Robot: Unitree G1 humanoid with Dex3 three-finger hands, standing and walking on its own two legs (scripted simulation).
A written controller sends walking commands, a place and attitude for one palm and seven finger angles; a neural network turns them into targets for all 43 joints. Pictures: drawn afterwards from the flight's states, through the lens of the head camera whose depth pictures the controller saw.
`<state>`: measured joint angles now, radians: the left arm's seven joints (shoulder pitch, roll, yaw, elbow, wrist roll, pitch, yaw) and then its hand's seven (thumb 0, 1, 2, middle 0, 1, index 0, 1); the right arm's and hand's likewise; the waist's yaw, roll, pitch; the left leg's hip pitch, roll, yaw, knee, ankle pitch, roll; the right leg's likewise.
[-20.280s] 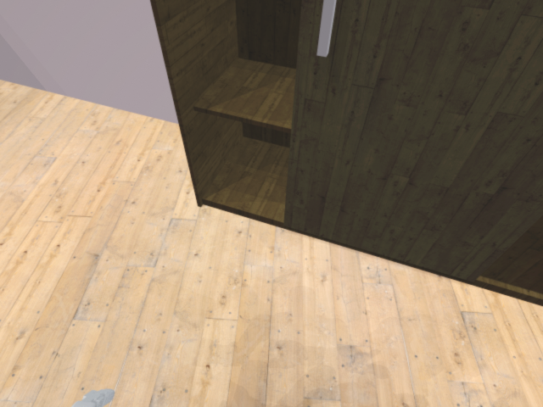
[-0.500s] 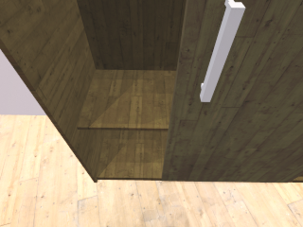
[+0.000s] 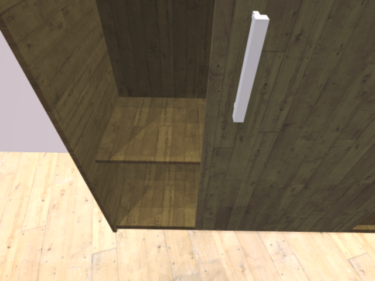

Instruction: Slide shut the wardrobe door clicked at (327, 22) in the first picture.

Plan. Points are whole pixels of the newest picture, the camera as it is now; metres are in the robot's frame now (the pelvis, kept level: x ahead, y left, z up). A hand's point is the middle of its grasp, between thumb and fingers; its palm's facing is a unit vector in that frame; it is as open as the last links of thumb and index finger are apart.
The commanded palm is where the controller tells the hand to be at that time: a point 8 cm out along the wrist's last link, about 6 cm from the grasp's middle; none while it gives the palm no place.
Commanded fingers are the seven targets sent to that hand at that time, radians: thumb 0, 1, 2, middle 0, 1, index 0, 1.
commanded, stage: come to a stop and stand still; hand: right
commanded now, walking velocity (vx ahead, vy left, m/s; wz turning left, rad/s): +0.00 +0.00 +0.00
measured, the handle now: (245, 72) +0.50 -0.10 +0.22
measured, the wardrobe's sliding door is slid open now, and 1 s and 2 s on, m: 0.42 0.42 0.42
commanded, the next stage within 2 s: look again from close up in 0.70 s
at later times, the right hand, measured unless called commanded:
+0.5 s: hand out of the picture -0.01 -0.16 -0.17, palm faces +0.02 +0.99 -0.16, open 7.4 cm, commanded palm none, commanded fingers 0.00 -0.90 -0.90 0.20 0.30 0.20 0.30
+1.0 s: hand out of the picture +0.01 -0.15 -0.17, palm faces +0.02 +0.99 -0.15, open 7.4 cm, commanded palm none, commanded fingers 0.00 -0.90 -0.90 0.20 0.30 0.20 0.30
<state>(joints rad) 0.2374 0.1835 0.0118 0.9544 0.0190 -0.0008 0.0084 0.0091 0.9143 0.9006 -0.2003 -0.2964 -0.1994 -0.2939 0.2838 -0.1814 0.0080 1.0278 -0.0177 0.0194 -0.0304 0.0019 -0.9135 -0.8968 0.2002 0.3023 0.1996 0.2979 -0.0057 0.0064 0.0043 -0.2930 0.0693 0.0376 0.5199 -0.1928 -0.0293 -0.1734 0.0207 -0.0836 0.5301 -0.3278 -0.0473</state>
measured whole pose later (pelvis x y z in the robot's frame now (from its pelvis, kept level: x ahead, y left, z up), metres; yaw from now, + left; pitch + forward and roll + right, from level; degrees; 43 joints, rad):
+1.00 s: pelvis +0.03 +0.00 +0.01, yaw +1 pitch -2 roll +0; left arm 0.30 0.13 -0.01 1.15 0.01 -0.03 0.03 0.01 0.91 0.90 -0.20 -0.30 -0.20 -0.29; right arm 0.33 -0.11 0.01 1.13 -0.01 -0.01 -0.04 0.01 -0.91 -0.90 0.20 0.30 0.20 0.30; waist 0.00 0.00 0.02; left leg -0.23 0.06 0.03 0.46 -0.20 -0.03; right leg -0.09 0.02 -0.09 0.43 -0.32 -0.04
